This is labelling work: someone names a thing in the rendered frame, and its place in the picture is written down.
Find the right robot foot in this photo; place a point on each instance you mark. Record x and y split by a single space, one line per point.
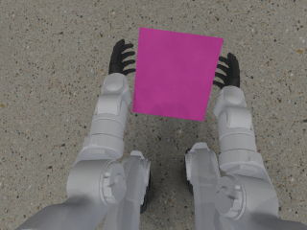
190 187

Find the robot right thigh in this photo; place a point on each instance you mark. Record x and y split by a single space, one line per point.
203 172

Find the robot left forearm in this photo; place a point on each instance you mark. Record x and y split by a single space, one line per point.
105 139

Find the carton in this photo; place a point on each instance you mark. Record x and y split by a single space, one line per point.
174 73

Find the left robot upper arm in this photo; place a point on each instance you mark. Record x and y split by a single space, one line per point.
93 187

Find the left robot hand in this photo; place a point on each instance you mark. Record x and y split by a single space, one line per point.
116 65

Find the right robot hand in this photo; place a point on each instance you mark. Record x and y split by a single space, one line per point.
232 73

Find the right robot upper arm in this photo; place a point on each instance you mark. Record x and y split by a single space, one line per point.
250 203

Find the robot right forearm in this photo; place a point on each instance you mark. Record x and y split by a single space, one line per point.
236 135

